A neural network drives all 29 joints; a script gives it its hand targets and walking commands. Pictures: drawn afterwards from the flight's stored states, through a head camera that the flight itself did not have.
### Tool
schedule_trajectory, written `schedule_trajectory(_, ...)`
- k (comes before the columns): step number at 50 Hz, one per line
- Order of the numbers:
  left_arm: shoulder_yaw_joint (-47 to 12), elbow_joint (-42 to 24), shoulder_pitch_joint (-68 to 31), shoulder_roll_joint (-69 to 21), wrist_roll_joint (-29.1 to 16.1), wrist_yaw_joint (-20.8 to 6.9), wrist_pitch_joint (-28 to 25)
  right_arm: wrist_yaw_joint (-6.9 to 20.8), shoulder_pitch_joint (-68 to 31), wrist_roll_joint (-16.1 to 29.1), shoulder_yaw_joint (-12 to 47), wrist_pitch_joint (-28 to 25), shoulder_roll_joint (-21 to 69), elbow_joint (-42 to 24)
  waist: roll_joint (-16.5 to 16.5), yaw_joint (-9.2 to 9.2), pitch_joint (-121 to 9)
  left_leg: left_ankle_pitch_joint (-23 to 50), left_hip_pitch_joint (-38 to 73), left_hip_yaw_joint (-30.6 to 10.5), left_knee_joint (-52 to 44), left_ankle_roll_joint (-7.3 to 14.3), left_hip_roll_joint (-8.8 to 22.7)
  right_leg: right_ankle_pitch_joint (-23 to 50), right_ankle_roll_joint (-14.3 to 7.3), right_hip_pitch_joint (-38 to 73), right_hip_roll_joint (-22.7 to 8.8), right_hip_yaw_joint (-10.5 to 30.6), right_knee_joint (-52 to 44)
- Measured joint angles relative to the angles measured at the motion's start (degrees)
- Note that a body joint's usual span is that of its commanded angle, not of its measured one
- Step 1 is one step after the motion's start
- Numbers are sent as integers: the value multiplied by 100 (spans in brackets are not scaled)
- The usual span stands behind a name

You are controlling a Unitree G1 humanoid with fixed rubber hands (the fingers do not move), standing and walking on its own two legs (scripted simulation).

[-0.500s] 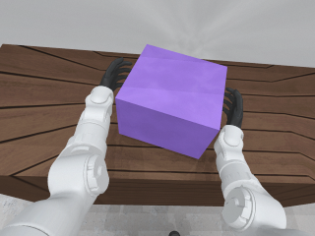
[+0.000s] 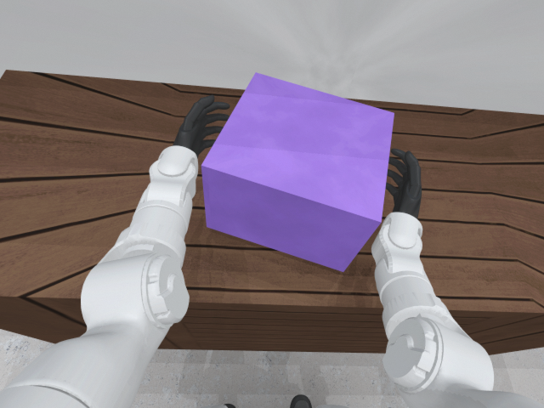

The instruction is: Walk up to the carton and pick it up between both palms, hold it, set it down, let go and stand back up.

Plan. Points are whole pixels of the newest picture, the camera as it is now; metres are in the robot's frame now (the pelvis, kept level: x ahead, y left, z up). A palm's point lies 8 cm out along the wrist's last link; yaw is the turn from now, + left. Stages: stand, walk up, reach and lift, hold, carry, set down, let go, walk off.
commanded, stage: set down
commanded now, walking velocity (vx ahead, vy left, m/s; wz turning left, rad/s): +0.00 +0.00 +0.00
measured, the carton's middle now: (298, 170) +0.46 -0.04 +0.00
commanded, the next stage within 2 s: none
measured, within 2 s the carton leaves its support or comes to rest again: rests again in 1.54 s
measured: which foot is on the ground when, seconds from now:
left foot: down 0.00-1.00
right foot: down 0.00-1.00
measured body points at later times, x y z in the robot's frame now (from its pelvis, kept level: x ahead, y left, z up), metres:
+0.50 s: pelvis +0.00 +0.00 +0.00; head +0.09 +0.05 +0.44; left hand +0.47 +0.14 +0.05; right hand +0.39 -0.19 +0.04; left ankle -0.04 +0.08 -0.74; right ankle -0.02 -0.14 -0.74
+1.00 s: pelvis -0.01 +0.01 +0.00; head +0.09 +0.06 +0.43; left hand +0.47 +0.14 +0.05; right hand +0.38 -0.19 +0.03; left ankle -0.04 +0.08 -0.74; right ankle -0.02 -0.14 -0.74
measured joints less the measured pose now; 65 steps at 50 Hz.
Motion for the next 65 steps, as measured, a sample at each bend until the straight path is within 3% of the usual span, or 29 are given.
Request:
schedule_trajectory(53, 263, 89, -161, -37, 283, -5, -386, 87, -121, -195, -334, -159, 43, -69, 6, -26, -9, -18, -445, 0, 226, 57, 4, 98, 30, -334, -1, -9, 0)
schedule_trajectory(59, -290, 93, -160, 81, 16, 122, -381, 37, -263, -31, -337, -182, -99, 335, 26, -30, -7, -17, -582, 0, 286, 57, 5, 131, 31, -443, 0, -10, 0)
schedule_trajectory(65, -1086, 278, -175, 278, -774, 398, -392, 35, -424, 471, -335, -194, -269, 1005, 151, -48, -373, -20, -1247, -6, 489, 57, 21, 190, 38, -1042, 9, -18, 70)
